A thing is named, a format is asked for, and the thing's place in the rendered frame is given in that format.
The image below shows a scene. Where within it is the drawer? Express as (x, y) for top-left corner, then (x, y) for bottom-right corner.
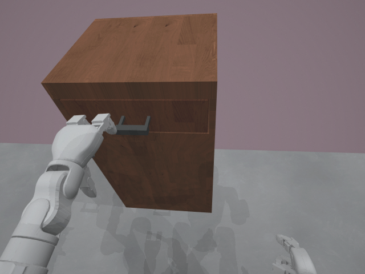
(60, 99), (209, 132)

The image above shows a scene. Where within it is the robot left forearm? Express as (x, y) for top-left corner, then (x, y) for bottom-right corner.
(0, 160), (84, 274)

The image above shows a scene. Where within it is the handle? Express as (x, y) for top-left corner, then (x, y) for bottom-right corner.
(116, 116), (151, 135)

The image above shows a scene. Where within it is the cabinet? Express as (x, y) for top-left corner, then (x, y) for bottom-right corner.
(41, 13), (217, 213)

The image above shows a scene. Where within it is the robot right hand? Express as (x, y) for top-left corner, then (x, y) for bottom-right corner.
(272, 234), (317, 274)

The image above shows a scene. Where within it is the robot left hand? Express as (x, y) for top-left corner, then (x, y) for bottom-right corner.
(51, 113), (117, 198)

